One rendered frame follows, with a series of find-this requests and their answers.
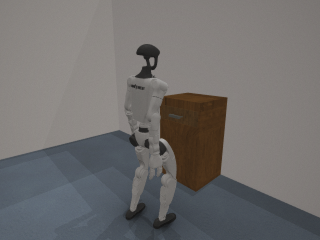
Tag left robot forearm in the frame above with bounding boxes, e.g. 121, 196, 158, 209
124, 108, 139, 133

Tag left robot shin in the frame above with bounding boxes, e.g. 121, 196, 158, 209
130, 167, 147, 212

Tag robot right hand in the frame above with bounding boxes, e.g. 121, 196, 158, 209
149, 154, 163, 180

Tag right robot upper arm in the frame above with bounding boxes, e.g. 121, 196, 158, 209
146, 78, 168, 122

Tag drawer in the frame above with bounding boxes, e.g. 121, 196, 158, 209
161, 105, 199, 128

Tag cabinet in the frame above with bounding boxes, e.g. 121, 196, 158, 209
160, 92, 228, 192

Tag left robot upper arm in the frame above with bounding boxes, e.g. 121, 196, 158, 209
124, 76, 135, 112

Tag handle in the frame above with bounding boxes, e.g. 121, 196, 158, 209
168, 114, 183, 119

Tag right robot forearm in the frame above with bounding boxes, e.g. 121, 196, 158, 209
147, 113, 161, 156

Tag robot right thigh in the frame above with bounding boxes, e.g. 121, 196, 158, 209
148, 138, 177, 187

